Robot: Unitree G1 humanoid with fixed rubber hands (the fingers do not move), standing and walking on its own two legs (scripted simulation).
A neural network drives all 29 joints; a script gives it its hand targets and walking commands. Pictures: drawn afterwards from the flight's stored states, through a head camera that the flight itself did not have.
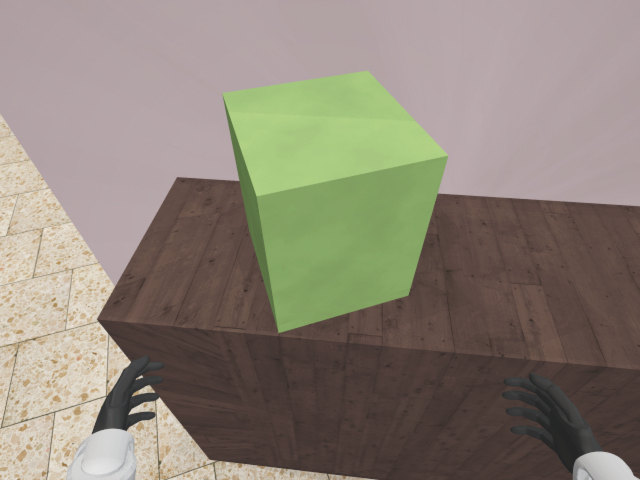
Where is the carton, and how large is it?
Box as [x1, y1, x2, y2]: [222, 71, 447, 332]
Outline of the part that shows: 368,71 222,93 249,231 278,332 408,294 447,155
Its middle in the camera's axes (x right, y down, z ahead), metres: +0.01 -0.05 +0.54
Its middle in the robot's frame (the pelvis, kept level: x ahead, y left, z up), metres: +0.44 +0.01 +0.12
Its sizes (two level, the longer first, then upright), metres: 0.210 0.200 0.250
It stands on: a pedestal, 0.77 m high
